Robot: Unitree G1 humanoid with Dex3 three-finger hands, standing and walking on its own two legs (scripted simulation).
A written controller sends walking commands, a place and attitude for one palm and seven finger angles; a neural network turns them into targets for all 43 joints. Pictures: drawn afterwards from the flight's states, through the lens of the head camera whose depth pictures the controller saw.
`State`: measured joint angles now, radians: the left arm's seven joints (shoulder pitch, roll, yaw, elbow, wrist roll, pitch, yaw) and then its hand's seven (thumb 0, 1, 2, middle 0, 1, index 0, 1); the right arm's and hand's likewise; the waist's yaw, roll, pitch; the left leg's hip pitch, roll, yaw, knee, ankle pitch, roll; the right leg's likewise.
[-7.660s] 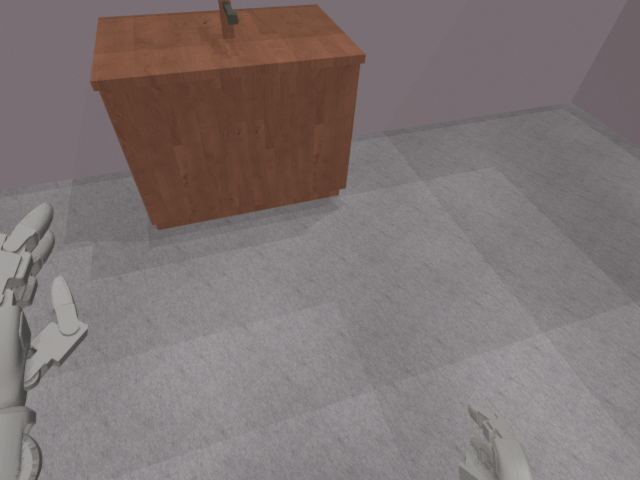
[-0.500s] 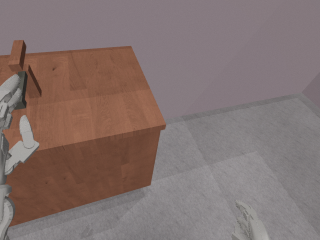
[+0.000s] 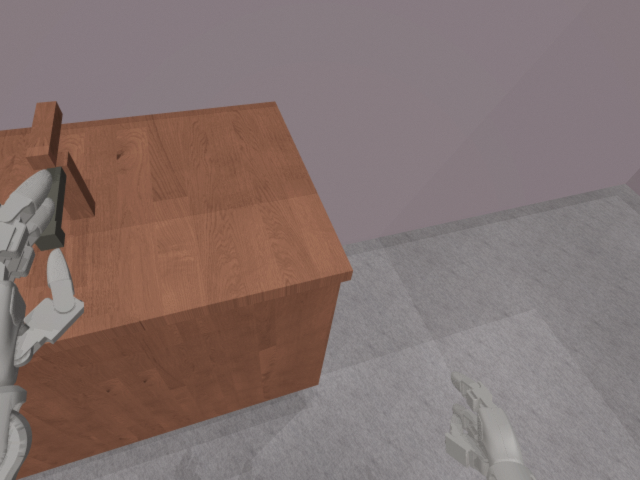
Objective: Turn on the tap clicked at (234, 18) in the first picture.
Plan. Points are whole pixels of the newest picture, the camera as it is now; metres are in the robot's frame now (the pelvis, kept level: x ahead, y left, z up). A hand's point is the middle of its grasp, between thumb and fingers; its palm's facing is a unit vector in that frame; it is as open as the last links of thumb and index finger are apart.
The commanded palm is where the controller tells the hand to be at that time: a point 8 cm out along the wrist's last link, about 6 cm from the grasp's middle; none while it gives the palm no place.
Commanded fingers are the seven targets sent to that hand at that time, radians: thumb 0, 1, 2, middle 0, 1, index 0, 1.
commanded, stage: come to a stop and stand still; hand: left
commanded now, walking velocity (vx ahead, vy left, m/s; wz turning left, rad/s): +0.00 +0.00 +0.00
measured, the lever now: (48, 236) +0.38 +0.41 +0.04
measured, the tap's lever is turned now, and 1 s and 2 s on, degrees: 0 0 0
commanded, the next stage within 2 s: look again from close up in 0.10 s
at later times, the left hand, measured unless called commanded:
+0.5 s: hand (84, 339) +0.20 +0.23 +0.15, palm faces +0.39 -0.85 -0.36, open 7.4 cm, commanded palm +0.14 +0.27 +0.17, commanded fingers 0.00 0.90 0.90 -0.20 -0.30 -0.20 -0.30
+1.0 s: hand (39, 330) +0.20 +0.27 +0.15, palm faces +0.40 -0.84 -0.38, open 7.4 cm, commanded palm +0.14 +0.30 +0.17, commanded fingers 0.00 0.90 0.90 -0.20 -0.30 -0.20 -0.30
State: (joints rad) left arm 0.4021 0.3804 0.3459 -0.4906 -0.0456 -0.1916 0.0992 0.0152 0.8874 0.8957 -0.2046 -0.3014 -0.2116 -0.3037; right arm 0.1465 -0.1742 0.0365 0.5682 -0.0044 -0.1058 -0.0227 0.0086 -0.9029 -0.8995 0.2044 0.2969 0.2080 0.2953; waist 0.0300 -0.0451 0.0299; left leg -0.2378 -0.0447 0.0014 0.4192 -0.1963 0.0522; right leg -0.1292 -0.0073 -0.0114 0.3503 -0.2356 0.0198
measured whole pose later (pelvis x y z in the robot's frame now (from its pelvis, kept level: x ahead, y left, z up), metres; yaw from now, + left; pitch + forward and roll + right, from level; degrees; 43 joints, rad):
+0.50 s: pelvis -0.02 -0.02 +0.00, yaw +1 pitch +0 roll -1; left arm 0.43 0.35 0.32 -0.41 -0.05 -0.18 0.11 0.01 0.89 0.90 -0.20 -0.30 -0.21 -0.30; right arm 0.22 -0.20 0.02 0.60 0.00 -0.08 -0.05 0.01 -0.90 -0.90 0.20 0.30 0.21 0.30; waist 0.02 0.01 0.01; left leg -0.23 -0.02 -0.03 0.38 -0.15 0.03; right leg -0.11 0.02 -0.04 0.30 -0.19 0.00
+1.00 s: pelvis -0.01 +0.02 -0.01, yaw +2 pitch +0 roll -1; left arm 0.45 0.39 0.35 -0.49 -0.06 -0.21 0.12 0.02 0.89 0.90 -0.21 -0.30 -0.21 -0.30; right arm 0.19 -0.22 0.00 0.56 0.01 -0.08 -0.03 0.01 -0.91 -0.90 0.20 0.30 0.20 0.29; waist 0.01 -0.02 0.03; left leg -0.30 -0.09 0.00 0.55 -0.25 0.09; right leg -0.20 -0.05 -0.02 0.54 -0.33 0.02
